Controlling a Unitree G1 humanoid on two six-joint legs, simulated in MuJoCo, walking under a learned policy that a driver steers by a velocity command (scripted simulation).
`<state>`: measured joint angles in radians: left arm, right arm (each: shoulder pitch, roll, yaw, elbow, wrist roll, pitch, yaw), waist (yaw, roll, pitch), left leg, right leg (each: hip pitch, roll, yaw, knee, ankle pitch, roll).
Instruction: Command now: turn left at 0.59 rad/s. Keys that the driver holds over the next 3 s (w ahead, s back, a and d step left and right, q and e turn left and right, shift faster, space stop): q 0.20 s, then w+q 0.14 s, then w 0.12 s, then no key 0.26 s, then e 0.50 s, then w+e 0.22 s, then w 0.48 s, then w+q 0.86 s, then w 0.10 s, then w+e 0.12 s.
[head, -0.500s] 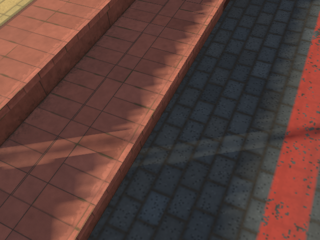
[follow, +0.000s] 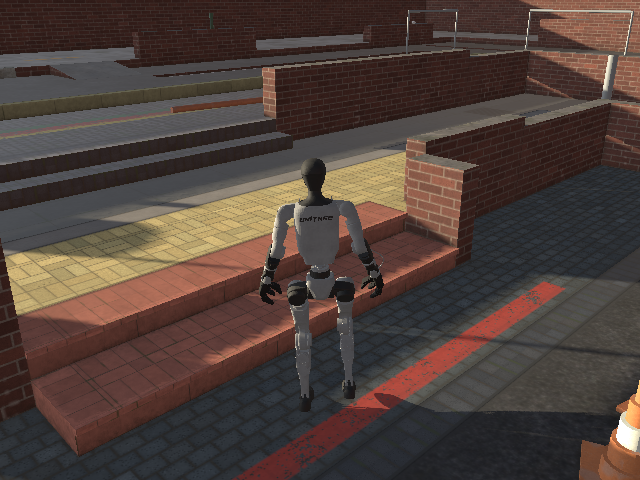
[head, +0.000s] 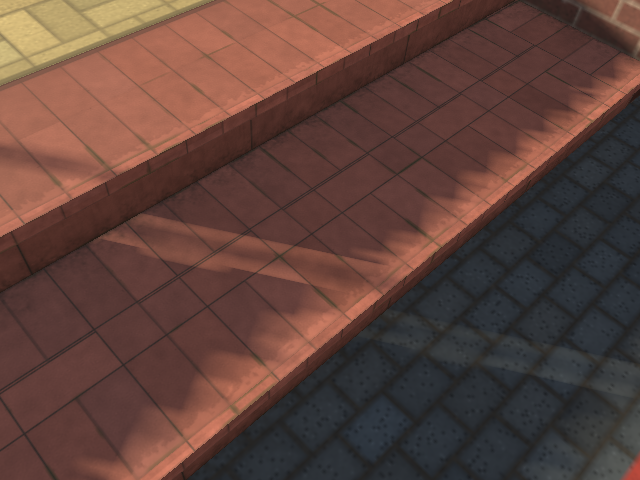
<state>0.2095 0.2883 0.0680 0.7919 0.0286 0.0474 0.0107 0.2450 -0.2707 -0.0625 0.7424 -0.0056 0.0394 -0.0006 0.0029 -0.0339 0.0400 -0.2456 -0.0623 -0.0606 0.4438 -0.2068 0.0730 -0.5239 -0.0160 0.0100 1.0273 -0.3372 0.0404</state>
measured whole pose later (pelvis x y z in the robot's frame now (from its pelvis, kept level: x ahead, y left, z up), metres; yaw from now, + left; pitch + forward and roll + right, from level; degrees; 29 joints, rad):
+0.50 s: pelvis +0.03 -0.03 +0.01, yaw +16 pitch +1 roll +1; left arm 0.31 0.26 0.04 0.78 0.03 -0.04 0.01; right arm 0.24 -0.32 -0.09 0.77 -0.04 0.02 0.06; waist 0.02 0.05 -0.01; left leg -0.53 -0.07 -0.12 1.02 -0.25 0.00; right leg -0.08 0.01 -0.03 0.29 -0.22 -0.04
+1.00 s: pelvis +0.10 +0.03 +0.00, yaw +12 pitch -1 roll +0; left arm 0.25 0.24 0.05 0.91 0.03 0.04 0.00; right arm 0.17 -0.21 -0.01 0.86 -0.02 -0.01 -0.06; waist 0.03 -0.03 0.07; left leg -0.20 -0.01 0.11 0.39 -0.17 0.06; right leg -0.40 -0.02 -0.01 0.92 -0.43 0.00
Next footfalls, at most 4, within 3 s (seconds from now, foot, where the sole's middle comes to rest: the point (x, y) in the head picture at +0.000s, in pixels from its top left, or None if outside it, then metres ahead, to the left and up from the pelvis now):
0.28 right None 0.05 -0.12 -0.78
0.70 left None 0.14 0.14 -0.78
1.18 right None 0.16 -0.07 -0.78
1.74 left None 0.35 0.10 -0.78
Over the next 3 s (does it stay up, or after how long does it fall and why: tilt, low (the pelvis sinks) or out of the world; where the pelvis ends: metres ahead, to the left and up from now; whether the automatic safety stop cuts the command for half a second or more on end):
stays up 0.80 0.06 0.13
